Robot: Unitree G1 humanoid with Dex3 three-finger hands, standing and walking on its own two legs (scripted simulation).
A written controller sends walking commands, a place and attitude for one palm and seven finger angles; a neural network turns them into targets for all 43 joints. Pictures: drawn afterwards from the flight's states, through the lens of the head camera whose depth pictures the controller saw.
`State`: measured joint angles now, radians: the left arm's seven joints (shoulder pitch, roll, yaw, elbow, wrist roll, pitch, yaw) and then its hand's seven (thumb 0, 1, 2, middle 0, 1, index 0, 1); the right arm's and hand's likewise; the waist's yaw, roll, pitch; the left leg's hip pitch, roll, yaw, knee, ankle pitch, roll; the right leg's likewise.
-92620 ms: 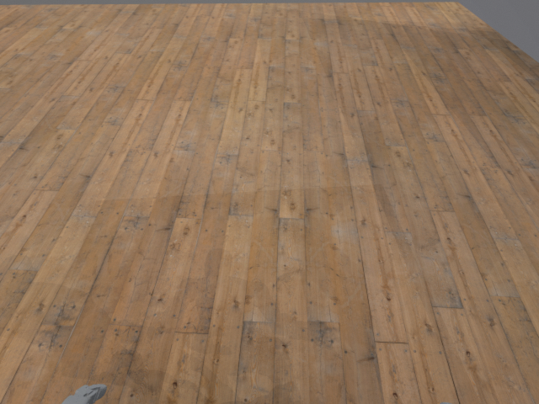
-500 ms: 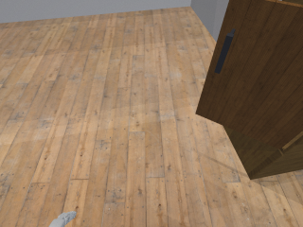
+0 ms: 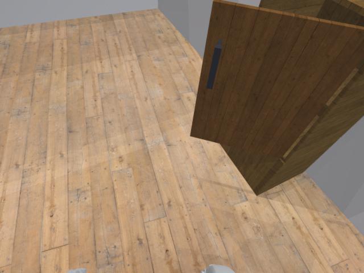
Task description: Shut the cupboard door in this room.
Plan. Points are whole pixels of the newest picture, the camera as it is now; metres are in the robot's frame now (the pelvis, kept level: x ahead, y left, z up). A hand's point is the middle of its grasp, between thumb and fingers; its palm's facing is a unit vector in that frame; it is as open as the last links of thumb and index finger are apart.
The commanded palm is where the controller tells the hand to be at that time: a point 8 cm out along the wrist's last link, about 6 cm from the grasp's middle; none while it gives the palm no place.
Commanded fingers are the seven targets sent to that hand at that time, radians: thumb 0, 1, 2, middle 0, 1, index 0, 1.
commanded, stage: turn to face it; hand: left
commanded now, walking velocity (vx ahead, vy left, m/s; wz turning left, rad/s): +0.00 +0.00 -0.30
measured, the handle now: (214, 64) +0.70 -0.05 +0.06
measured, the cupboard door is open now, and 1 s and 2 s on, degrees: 49 49 49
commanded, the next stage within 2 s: take the last steps up to it in 0.18 s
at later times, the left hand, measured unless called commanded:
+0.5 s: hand out of the picture +0.10 +0.15 -0.18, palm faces -0.12 -0.98 -0.16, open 7.4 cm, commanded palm none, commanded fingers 0.00 0.90 0.90 -0.20 -0.30 -0.20 -0.30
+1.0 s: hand (174, 218) +0.28 +0.03 -0.17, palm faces -0.27 -0.94 -0.19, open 7.4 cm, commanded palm none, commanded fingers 0.00 0.90 0.90 -0.20 -0.30 -0.20 -0.30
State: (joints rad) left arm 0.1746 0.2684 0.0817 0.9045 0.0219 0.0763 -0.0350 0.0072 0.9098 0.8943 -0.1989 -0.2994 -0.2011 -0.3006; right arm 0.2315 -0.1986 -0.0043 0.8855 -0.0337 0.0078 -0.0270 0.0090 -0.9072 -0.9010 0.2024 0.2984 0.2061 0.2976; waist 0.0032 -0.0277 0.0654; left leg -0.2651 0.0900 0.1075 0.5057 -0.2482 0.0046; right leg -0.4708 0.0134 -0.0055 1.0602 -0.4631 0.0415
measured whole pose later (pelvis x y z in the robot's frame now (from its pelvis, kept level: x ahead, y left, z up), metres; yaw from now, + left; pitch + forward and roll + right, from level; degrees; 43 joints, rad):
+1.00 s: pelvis +0.13 -0.12 -0.02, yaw -14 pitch +0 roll +0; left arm 0.11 0.18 0.05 1.00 0.02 -0.04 -0.02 0.00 0.91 0.89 -0.20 -0.30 -0.20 -0.30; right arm 0.44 -0.15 -0.03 1.13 -0.01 0.01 -0.01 0.01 -0.91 -0.90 0.20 0.30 0.20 0.30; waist -0.06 0.02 0.09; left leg -0.21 0.14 0.08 0.88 -0.54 -0.04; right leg -0.37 -0.02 -0.11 0.60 -0.21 -0.05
